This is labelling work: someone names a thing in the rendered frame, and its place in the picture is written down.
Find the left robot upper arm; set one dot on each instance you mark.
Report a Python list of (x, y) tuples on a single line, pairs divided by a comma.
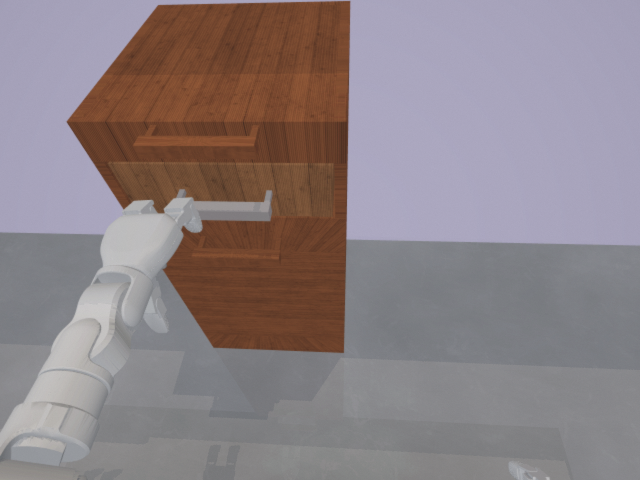
[(20, 470)]

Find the handle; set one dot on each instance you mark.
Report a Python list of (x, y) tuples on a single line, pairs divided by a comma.
[(233, 211), (197, 147), (258, 257)]

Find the drawer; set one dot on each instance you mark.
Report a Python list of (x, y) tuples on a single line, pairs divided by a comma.
[(299, 189)]

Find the robot left hand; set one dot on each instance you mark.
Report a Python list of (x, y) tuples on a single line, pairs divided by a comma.
[(146, 240)]

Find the left robot forearm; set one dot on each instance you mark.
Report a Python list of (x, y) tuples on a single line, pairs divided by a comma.
[(58, 421)]

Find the cabinet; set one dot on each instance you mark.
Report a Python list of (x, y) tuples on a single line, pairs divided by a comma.
[(278, 71)]

